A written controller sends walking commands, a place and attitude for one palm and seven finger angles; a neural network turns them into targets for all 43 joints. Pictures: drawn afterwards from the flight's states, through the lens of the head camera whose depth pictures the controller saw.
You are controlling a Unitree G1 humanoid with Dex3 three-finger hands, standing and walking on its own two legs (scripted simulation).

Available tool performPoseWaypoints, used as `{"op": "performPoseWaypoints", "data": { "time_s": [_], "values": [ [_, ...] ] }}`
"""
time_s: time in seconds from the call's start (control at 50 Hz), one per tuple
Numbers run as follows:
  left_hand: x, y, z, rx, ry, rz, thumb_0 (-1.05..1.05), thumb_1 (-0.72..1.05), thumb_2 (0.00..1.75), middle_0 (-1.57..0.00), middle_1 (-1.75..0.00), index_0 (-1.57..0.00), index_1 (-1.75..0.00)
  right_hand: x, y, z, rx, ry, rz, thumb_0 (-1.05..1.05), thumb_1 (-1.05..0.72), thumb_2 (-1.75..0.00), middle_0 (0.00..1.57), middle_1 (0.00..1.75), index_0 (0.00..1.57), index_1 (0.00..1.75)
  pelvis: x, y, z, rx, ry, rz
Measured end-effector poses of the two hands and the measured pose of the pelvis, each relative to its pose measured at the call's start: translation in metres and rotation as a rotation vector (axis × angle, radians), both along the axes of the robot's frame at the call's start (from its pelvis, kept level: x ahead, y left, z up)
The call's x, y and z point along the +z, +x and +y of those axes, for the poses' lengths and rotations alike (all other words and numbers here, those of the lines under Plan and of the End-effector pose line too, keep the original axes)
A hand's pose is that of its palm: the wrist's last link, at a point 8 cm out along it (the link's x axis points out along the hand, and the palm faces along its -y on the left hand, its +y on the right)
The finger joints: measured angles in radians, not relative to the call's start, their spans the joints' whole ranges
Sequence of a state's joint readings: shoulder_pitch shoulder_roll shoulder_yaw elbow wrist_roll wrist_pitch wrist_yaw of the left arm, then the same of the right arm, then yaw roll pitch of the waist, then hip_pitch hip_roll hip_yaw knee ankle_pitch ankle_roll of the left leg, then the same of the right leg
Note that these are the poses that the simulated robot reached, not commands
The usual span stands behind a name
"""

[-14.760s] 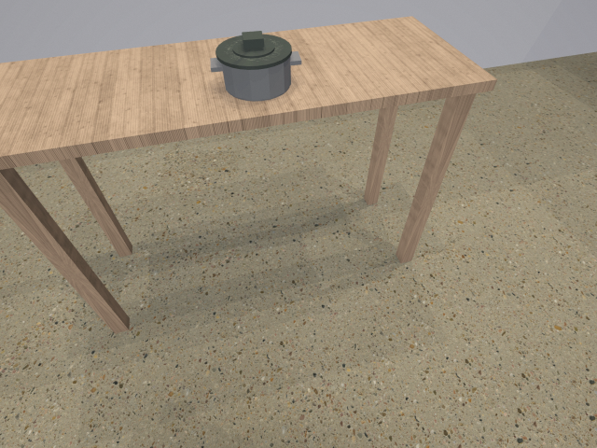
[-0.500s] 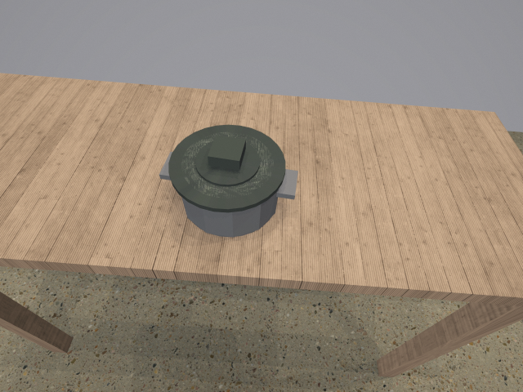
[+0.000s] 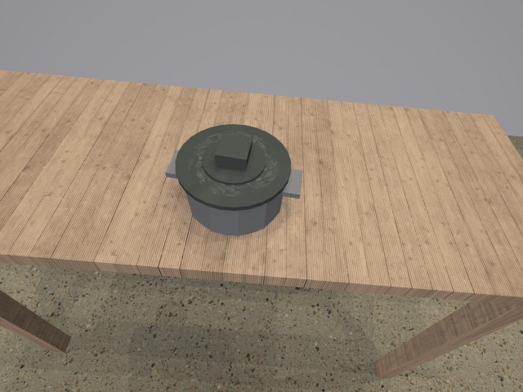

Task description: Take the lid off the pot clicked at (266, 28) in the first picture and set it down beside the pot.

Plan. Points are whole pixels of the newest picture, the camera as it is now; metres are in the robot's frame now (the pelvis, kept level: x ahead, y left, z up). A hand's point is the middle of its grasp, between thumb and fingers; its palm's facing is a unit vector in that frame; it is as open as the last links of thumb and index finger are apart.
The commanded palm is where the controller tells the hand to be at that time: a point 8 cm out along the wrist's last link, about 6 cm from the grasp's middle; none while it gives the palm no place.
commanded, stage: look again from close up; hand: left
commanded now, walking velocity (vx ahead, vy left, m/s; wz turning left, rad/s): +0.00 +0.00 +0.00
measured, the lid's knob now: (234, 151) +0.42 +0.08 +0.15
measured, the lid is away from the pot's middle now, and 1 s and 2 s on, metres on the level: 0.00 0.00 0.00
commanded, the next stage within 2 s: lift the closed hand beside the body in 0.48 s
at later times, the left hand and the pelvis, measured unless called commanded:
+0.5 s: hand out of the picture -0.04 +0.16 -0.19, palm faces +0.04 -0.99 -0.11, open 7.4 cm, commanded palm none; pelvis +0.00 +0.02 +0.00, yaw +0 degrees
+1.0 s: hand out of the picture +0.11 +0.19 +0.00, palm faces +0.21 -0.95 -0.22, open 4.4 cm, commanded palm +0.06 +0.25 +0.04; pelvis -0.03 +0.00 +0.00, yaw +2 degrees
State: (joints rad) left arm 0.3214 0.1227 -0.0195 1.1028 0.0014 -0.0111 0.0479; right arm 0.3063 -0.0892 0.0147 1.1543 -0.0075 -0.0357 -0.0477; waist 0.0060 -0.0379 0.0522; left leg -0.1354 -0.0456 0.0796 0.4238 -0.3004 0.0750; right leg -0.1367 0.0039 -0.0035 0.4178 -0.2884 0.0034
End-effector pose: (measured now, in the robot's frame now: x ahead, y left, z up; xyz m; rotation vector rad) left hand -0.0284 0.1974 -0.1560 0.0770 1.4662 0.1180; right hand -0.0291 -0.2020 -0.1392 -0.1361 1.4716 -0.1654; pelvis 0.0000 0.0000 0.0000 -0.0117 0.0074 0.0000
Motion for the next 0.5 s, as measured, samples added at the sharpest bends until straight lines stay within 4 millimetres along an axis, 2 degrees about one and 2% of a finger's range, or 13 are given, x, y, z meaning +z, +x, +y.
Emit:
{"op": "performPoseWaypoints", "data": {
  "time_s": [0.5],
  "values": [
    [-0.003, -0.011, 0.013, 0.005, -0.016, 0.020, 0.00, 0.91, 0.90, -0.20, -0.30, -0.19, -0.29, 0.002, -0.008, 0.021, -0.004, -0.003, 0.003, 0.01, -0.91, -0.90, 0.20, 0.30, 0.19, 0.30, -0.001, -0.004, 0.018, 0.001, -0.005, 0.001]
  ]
}}
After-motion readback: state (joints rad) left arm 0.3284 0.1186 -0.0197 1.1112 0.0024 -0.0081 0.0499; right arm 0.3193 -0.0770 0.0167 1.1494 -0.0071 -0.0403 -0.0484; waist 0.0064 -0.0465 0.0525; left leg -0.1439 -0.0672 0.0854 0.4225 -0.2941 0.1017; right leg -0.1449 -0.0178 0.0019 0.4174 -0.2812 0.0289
